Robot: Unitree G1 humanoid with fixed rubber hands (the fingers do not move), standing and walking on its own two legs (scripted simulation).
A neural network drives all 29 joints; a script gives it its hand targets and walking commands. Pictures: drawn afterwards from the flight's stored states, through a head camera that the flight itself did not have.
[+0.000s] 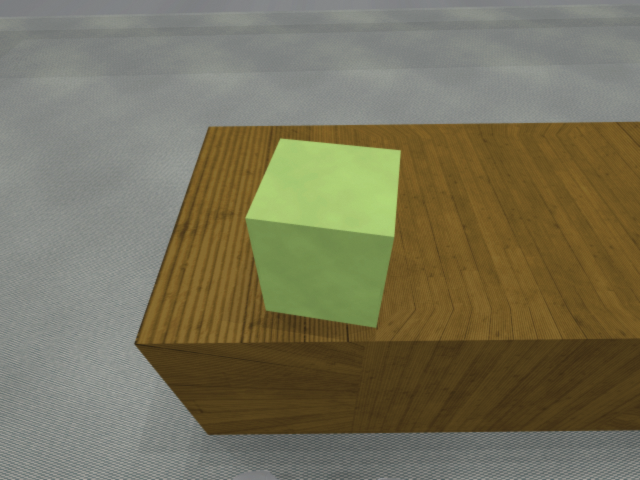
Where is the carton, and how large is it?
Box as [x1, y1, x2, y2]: [245, 138, 400, 327]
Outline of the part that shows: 280,138 245,217 266,310 375,327 394,234 400,150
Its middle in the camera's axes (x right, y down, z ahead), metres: +0.01 -0.01 +0.69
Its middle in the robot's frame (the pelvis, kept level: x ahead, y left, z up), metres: +0.52 -0.02 -0.04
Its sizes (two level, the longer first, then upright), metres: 0.210 0.200 0.250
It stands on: a pedestal, 0.58 m high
